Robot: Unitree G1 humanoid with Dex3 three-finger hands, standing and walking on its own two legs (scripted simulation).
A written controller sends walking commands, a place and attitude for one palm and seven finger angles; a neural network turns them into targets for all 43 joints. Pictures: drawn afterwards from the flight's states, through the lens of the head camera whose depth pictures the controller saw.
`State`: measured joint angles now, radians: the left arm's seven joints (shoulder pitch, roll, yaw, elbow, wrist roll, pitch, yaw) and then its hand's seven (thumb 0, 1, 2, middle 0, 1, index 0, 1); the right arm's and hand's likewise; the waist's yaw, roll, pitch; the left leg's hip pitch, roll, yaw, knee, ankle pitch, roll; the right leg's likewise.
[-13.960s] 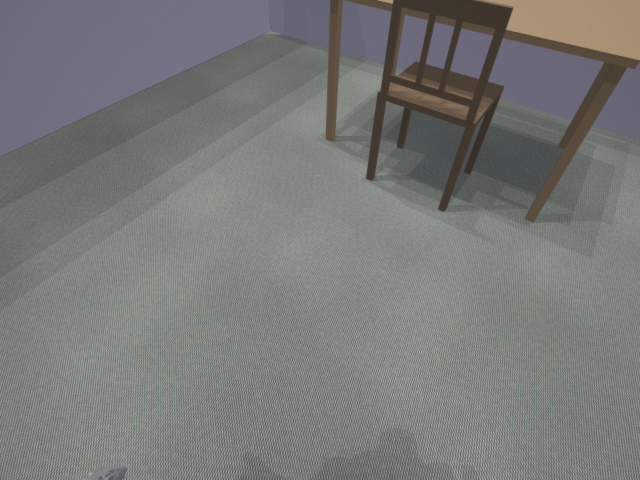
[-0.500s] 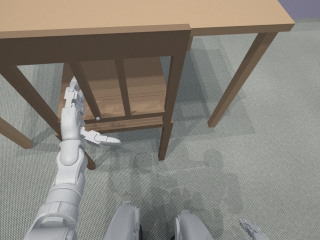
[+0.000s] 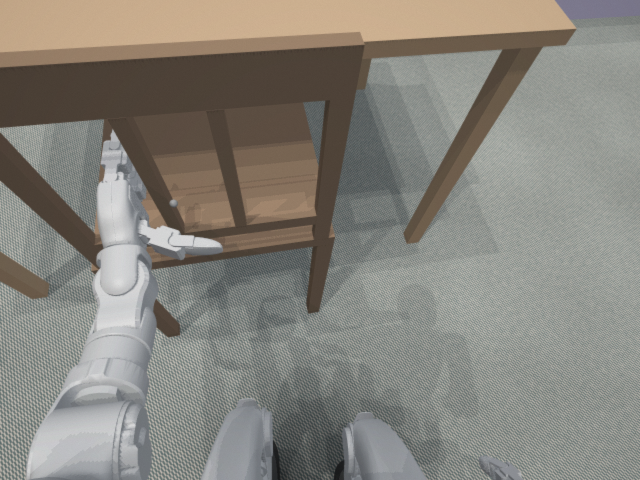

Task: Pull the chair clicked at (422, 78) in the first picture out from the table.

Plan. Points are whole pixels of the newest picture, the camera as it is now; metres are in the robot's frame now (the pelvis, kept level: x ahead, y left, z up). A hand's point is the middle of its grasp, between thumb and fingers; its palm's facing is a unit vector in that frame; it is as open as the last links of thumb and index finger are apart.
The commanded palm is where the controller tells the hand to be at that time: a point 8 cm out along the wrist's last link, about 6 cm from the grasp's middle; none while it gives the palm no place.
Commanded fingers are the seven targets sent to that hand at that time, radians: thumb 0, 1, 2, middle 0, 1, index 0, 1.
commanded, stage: push the fingers through the gap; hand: left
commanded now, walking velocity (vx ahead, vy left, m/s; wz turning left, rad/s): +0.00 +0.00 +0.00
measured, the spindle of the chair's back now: (154, 182) +0.48 +0.21 +0.02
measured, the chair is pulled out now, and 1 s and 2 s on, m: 0.00 0.00 0.02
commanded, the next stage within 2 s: hook a spindle and tug to test in 0.52 s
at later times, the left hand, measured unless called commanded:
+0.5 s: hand (176, 192) +0.47 +0.18 +0.03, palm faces +0.18 -0.98 -0.02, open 16.9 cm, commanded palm +0.43 +0.21 +0.03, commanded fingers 0.00 -0.50 0.30 -0.06 -0.08 -0.06 -0.08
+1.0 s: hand (176, 192) +0.47 +0.18 +0.02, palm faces +0.17 -0.99 -0.01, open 15.2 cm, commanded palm +0.43 +0.20 +0.03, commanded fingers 0.00 -0.22 0.42 -0.41 -1.18 -0.41 -1.18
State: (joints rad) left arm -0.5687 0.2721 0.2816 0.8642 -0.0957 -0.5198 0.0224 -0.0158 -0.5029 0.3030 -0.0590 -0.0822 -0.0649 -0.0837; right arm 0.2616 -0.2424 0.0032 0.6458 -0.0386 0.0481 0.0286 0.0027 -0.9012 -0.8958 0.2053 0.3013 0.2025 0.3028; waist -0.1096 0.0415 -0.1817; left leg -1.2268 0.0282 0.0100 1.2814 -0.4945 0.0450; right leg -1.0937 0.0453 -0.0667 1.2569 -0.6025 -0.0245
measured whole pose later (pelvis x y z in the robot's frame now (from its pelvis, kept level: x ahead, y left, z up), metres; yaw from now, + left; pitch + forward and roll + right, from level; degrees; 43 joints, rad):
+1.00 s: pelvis +0.00 +0.01 +0.00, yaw +0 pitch +26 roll -4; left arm -0.63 0.28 0.29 0.92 -0.08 -0.52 0.03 -0.02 -0.49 0.31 -0.25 -0.67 -0.25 -0.67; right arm 0.28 -0.24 0.00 0.65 -0.04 0.10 0.05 0.00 -0.90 -0.90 0.20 0.30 0.20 0.30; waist -0.12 0.04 -0.18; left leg -1.24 0.03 0.01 1.28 -0.50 0.05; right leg -1.11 0.05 -0.06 1.24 -0.60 -0.01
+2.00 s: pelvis +0.03 +0.01 +0.01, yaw +0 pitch +25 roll -4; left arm -0.41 0.21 0.19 0.68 -0.12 -0.48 0.08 0.01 0.79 0.81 -0.43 -1.45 -0.43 -1.45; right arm 0.26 -0.23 -0.01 0.61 -0.03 0.09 0.06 0.00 -0.90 -0.90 0.20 0.30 0.20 0.30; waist -0.09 0.04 -0.19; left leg -1.15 0.02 0.02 1.23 -0.52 0.06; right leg -1.01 0.04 -0.05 1.19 -0.61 -0.01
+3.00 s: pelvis +0.00 +0.00 +0.12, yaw +0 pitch +7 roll -2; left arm -0.44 0.20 0.08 0.96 -0.09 -0.17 0.07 0.04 0.75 0.78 -0.28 -1.09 -0.50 -1.45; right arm 0.21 -0.22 0.02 0.66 0.05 0.11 -0.09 0.00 -0.90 -0.90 0.21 0.30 0.20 0.30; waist -0.07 0.03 0.08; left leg -0.47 0.01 0.05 0.52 -0.17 0.05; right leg -0.36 0.03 -0.03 0.48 -0.25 -0.01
